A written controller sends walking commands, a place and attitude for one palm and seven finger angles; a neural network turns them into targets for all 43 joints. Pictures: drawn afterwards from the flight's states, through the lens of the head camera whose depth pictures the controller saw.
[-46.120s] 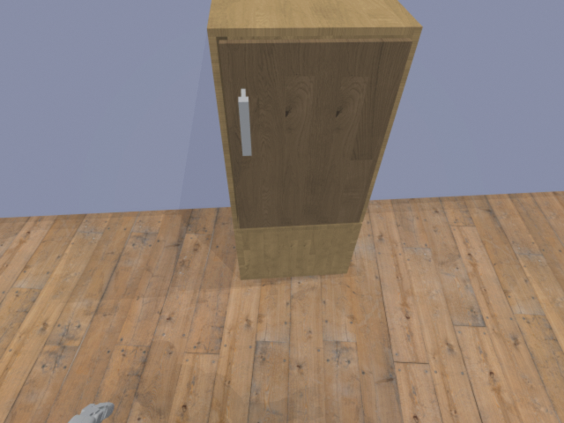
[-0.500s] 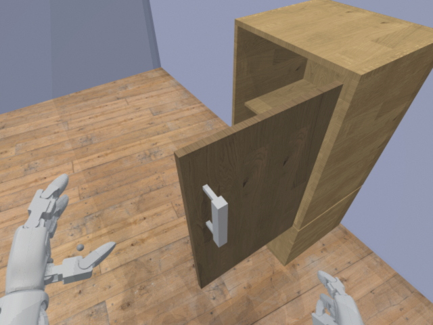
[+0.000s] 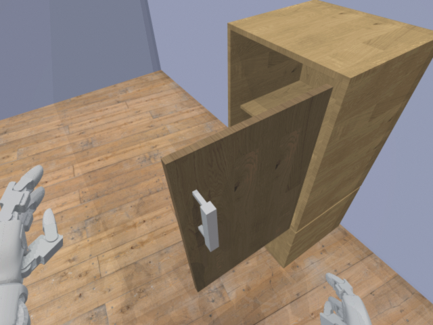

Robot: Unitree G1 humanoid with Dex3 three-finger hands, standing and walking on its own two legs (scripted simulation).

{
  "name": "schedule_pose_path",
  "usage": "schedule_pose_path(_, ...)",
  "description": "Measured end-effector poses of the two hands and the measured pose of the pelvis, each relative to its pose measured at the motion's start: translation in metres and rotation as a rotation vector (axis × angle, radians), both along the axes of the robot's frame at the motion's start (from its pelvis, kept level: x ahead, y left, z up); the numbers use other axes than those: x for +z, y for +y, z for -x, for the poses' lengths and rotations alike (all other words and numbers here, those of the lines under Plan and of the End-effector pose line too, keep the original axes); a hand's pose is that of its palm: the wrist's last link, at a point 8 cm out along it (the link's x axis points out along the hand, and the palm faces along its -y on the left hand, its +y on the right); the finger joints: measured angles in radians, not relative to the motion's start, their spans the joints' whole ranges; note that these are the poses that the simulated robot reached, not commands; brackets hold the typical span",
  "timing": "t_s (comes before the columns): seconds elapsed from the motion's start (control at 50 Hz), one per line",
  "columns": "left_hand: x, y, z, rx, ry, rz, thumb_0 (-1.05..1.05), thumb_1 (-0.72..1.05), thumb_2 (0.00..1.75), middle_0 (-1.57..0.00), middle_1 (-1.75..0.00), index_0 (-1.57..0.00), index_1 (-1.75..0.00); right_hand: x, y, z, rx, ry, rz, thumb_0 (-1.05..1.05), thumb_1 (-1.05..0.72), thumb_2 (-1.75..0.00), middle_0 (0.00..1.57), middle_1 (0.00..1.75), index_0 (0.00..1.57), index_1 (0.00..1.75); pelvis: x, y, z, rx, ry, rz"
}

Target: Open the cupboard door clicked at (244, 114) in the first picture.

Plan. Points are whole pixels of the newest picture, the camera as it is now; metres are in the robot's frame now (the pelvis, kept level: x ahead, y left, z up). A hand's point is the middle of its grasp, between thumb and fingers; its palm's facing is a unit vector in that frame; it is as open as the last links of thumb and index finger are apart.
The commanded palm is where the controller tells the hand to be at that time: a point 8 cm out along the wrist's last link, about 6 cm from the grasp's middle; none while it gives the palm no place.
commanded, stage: draw the hand back to the body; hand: left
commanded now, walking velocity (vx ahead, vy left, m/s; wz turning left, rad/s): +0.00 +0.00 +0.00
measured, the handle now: (204, 221) +0.32 +0.07 +0.01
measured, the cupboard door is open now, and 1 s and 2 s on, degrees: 90 90 90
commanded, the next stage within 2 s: step back with the hand held close in 0.14 s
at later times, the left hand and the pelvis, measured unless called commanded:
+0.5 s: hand (60, 240) +0.18 +0.26 +0.14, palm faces +0.34 -0.80 -0.50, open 7.4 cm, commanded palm +0.12 +0.30 +0.17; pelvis -0.02 +0.00 +0.00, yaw -1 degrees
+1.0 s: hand out of the picture +0.09 +0.31 +0.14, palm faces +0.42 -0.75 -0.51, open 7.4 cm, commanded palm +0.02 +0.34 +0.17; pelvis -0.11 +0.04 -0.02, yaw +2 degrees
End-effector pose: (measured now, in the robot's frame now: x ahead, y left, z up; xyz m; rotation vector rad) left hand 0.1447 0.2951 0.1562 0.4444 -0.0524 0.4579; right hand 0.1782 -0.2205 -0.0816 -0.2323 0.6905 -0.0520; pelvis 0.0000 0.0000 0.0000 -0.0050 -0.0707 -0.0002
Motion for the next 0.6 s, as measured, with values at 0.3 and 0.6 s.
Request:
schedule_pose_path(0.3, 0.008, -0.006, 0.003, -0.009, -0.024, -0.028, 0.01, 0.89, 0.90, -0.21, -0.30, -0.21, -0.30, 0.000, -0.010, 0.007, -0.021, -0.004, -0.005, 0.01, -0.90, -0.90, 0.20, 0.30, 0.20, 0.30, 0.000, -0.010, 0.006, 0.000, -0.008, 0.003)
schedule_pose_path(0.6, 0.007, 0.002, 0.008, -0.144, 0.060, -0.127, 0.01, 0.89, 0.90, -0.22, -0.30, -0.21, -0.31, 0.002, -0.014, 0.042, -0.144, 0.048, 0.029, 0.01, -0.90, -0.90, 0.20, 0.30, 0.20, 0.30, -0.002, 0.011, 0.035, -0.030, 0.073, 0.006)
